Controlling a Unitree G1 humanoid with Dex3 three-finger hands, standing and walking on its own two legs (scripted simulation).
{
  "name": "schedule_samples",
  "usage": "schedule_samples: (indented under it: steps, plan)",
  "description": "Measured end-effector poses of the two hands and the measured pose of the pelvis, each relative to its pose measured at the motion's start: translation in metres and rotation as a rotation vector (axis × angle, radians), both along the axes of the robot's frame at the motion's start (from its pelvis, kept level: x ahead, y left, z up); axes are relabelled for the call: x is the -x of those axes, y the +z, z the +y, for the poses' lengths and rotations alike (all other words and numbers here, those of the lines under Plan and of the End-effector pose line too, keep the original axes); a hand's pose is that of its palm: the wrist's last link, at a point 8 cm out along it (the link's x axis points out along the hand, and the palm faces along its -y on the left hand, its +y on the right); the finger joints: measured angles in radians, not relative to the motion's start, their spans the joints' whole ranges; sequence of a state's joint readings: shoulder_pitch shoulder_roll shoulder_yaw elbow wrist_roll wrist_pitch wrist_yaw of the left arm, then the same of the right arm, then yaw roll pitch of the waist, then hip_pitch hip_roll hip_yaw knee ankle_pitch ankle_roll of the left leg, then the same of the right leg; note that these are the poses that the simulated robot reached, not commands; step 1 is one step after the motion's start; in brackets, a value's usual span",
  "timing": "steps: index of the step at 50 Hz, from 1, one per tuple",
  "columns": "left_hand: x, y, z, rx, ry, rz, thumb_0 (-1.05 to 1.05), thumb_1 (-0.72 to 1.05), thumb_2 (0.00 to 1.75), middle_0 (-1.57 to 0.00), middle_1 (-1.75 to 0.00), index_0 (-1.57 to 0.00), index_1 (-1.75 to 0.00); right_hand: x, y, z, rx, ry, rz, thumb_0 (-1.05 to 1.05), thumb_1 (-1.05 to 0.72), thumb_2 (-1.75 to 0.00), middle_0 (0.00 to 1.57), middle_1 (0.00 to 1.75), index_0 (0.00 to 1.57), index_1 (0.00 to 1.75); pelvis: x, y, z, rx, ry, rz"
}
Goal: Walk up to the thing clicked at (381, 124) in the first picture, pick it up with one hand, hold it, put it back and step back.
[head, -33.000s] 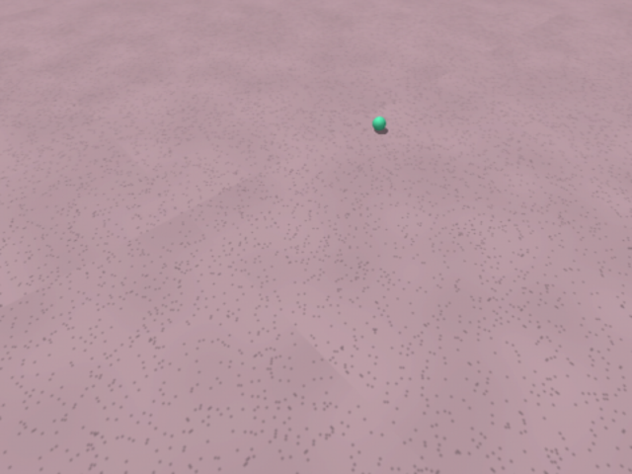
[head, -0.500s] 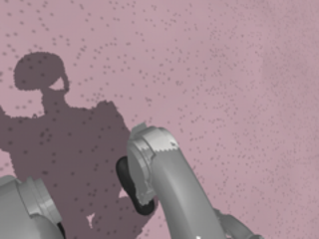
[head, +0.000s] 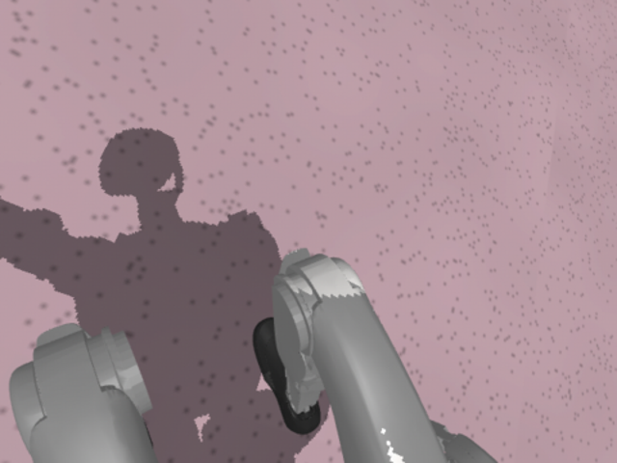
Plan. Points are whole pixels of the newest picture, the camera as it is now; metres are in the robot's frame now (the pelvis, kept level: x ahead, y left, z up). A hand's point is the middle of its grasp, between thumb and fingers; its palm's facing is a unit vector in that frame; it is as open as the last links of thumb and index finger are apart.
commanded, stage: withdraw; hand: left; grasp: from above
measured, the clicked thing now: out of the picture +0.48 +0.32 -0.28
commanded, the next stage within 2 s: home in 0.60 s
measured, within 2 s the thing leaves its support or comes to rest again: neither
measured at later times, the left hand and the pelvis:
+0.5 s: hand out of the picture +0.45 +0.34 -0.09, palm faces -0.49 -0.11 -0.87, open 13.9 cm; pelvis -0.02 -0.01 +0.04, yaw +7 degrees
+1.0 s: hand out of the picture +0.46 +0.34 -0.10, palm faces -0.33 -0.24 -0.91, open 11.9 cm; pelvis +0.00 +0.00 +0.04, yaw +6 degrees
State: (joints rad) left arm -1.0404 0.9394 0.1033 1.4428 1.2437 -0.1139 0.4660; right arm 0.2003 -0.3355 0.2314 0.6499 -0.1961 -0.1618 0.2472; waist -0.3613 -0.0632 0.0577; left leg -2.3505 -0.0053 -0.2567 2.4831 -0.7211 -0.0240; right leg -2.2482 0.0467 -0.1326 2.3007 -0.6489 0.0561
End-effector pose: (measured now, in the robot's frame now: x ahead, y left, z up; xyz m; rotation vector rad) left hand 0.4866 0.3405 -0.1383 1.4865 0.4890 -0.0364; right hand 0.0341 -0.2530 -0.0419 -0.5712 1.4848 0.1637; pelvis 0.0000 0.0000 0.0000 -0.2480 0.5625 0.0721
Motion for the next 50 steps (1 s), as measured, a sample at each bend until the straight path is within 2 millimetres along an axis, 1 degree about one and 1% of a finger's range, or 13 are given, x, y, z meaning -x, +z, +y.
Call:
schedule_samples:
  steps: [6, 11, 14, 17, 20, 23, 29, 33, 38, 41, 44, 47, 50]
  plan:
    - [0.006, 0.054, 0.008, -0.028, 0.017, 0.018, 0.00, -0.53, 1.01, -0.08, -1.01, -0.09, -1.01, -0.029, -0.007, -0.004, -0.034, -0.043, -0.078, 0.00, -0.91, -0.90, 0.21, 0.30, 0.20, 0.30, -0.001, 0.013, 0.000, -0.025, 0.023, 0.034]
    - [0.014, 0.098, 0.008, -0.022, 0.025, 0.062, 0.00, -0.52, 1.01, -0.09, -1.00, -0.09, -1.01, -0.052, -0.005, -0.006, -0.051, -0.060, -0.137, 0.00, -0.91, -0.90, 0.21, 0.30, 0.20, 0.30, 0.003, 0.030, -0.002, -0.051, 0.045, 0.042]
    - [0.018, 0.116, 0.005, -0.012, 0.019, 0.104, 0.00, -0.52, 1.01, -0.10, -0.99, -0.09, -1.01, -0.061, -0.001, -0.008, -0.044, -0.064, -0.167, 0.00, -0.91, -0.91, 0.21, 0.30, 0.20, 0.30, 0.007, 0.039, -0.004, -0.063, 0.055, 0.041]
    - [0.023, 0.125, 0.002, 0.000, 0.004, 0.141, 0.00, -0.52, 1.01, -0.10, -0.99, -0.09, -1.00, -0.063, 0.004, -0.011, -0.024, -0.063, -0.184, 0.00, -0.91, -0.90, 0.21, 0.30, 0.20, 0.30, 0.011, 0.046, -0.006, -0.074, 0.062, 0.035]
    - [0.027, 0.125, -0.001, 0.015, -0.017, 0.164, 0.00, -0.51, 1.01, -0.11, -0.98, -0.10, -1.00, -0.059, 0.008, -0.017, 0.004, -0.060, -0.180, 0.00, -0.91, -0.90, 0.21, 0.30, 0.20, 0.30, 0.014, 0.048, -0.008, -0.081, 0.064, 0.030]
    - [0.030, 0.116, -0.002, 0.024, -0.040, 0.177, 0.00, -0.50, 1.01, -0.11, -0.98, -0.11, -1.00, -0.051, 0.008, -0.022, 0.037, -0.056, -0.159, 0.00, -0.91, -0.90, 0.20, 0.30, 0.20, 0.30, 0.016, 0.046, -0.009, -0.083, 0.062, 0.026]
    - [0.032, 0.081, -0.002, 0.031, -0.081, 0.182, 0.00, -0.50, 1.01, -0.11, -0.99, -0.10, -1.00, -0.027, 0.002, -0.028, 0.093, -0.058, -0.093, 0.00, -0.91, -0.90, 0.20, 0.30, 0.20, 0.30, 0.016, 0.030, -0.010, -0.078, 0.056, 0.021]
    - [0.026, 0.055, -0.004, 0.033, -0.099, 0.153, 0.00, -0.51, 1.01, -0.10, -1.00, -0.10, -1.01, -0.012, -0.005, -0.027, 0.112, -0.065, -0.047, 0.00, -0.91, -0.90, 0.20, 0.30, 0.20, 0.30, 0.014, 0.017, -0.009, -0.070, 0.050, 0.019]
    - [0.014, 0.040, -0.005, 0.019, -0.082, 0.073, 0.00, -0.50, 1.00, -0.11, -0.99, -0.12, -1.00, 0.000, -0.013, -0.018, 0.105, -0.096, -0.015, 0.00, -0.90, -0.90, 0.21, 0.30, 0.20, 0.30, 0.009, 0.007, -0.006, -0.062, 0.046, 0.030]
    - [0.009, 0.042, -0.005, 0.011, -0.047, 0.033, 0.00, -0.45, 0.98, -0.15, -0.95, -0.15, -0.95, 0.001, -0.016, -0.012, 0.084, -0.125, -0.012, 0.00, -0.90, -0.90, 0.21, 0.30, 0.20, 0.30, 0.006, 0.007, -0.006, -0.062, 0.045, 0.045]
    - [0.008, 0.053, -0.003, 0.022, 0.004, 0.016, 0.00, -0.35, 0.96, -0.19, -0.86, -0.18, -0.87, -0.003, -0.017, -0.007, 0.054, -0.151, -0.019, 0.00, -0.90, -0.90, 0.21, 0.30, 0.20, 0.30, 0.003, 0.013, -0.005, -0.063, 0.044, 0.062]
    - [0.013, 0.070, 0.000, 0.055, 0.059, 0.021, 0.00, -0.21, 0.94, -0.21, -0.76, -0.20, -0.77, -0.012, -0.014, -0.003, 0.022, -0.173, -0.034, 0.00, -0.89, -0.89, 0.21, 0.30, 0.20, 0.30, 0.001, 0.024, -0.004, -0.065, 0.046, 0.080]
    - [0.026, 0.096, 0.002, 0.110, 0.105, 0.029, 0.00, -0.05, 0.92, -0.22, -0.66, -0.21, -0.67, -0.025, -0.007, 0.000, -0.007, -0.195, -0.057, 0.00, -0.89, -0.90, 0.21, 0.30, 0.20, 0.30, -0.002, 0.040, -0.003, -0.071, 0.052, 0.095]
